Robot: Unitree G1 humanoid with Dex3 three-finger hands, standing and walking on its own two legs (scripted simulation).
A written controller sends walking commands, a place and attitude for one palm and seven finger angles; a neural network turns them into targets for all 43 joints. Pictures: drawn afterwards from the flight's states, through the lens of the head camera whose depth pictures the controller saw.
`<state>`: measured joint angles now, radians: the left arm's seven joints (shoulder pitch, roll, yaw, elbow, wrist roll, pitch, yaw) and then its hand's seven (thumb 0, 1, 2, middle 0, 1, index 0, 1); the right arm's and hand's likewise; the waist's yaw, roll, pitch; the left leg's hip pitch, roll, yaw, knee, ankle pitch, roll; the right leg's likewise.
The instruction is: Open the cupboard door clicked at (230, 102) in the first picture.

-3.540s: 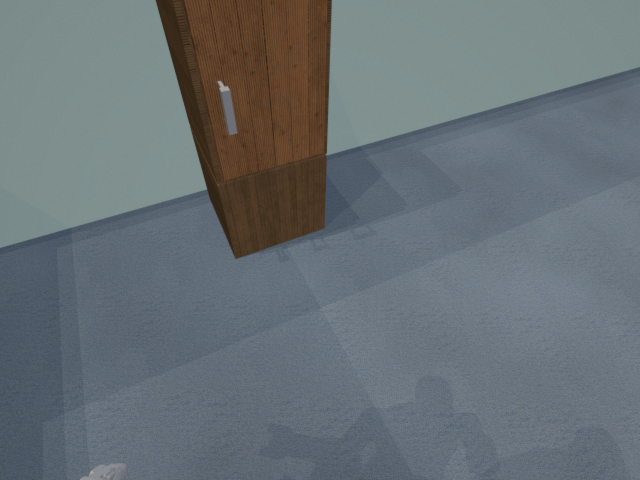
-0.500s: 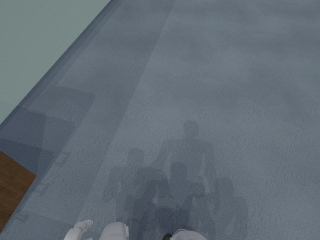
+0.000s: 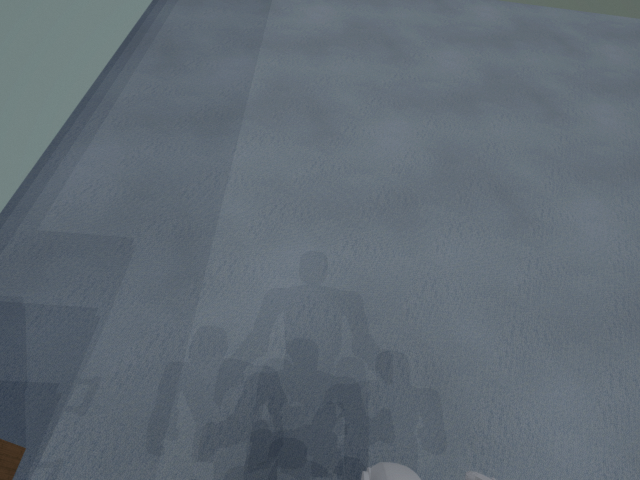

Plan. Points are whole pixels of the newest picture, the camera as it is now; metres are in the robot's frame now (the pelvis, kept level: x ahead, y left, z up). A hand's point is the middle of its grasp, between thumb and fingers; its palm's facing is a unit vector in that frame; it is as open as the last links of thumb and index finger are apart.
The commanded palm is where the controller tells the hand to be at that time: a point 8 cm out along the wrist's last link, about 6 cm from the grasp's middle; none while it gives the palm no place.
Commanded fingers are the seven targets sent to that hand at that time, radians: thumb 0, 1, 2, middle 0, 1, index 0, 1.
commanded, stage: walk to a spot facing it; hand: left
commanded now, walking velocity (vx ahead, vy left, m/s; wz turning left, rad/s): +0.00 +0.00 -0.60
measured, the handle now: out of the picture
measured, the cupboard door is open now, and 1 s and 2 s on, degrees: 0 0 0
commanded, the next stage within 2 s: turn to face it in 1.20 s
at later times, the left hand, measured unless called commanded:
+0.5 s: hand (249, 438) +0.19 +0.11 -0.15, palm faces -0.32 -0.90 -0.28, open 7.4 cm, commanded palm none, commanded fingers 0.00 0.90 0.90 -0.20 -0.30 -0.20 -0.30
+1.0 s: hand (268, 399) +0.25 +0.09 -0.18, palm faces -0.57 -0.80 -0.17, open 7.4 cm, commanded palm none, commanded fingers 0.00 0.90 0.90 -0.20 -0.30 -0.20 -0.30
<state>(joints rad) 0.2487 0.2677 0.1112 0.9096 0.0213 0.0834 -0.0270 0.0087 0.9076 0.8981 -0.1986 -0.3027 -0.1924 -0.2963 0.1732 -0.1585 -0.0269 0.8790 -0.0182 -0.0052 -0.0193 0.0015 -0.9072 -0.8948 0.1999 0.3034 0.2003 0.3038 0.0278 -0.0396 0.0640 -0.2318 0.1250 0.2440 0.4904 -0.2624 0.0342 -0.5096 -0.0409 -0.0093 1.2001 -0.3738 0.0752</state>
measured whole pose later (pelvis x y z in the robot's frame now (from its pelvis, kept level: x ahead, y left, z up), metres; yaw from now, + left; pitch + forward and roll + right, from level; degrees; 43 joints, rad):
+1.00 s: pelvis +0.08 -0.04 +0.00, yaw -38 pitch +1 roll -2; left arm 0.21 0.23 0.10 0.94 0.02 0.08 -0.04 0.01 0.91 0.90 -0.20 -0.30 -0.19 -0.30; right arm 0.30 -0.18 -0.04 0.95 -0.02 -0.01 -0.02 0.00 -0.91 -0.90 0.20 0.30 0.20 0.30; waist -0.01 -0.02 0.09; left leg -0.11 0.14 0.28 0.45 -0.33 -0.01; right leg -0.51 -0.06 -0.07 0.94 -0.34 0.06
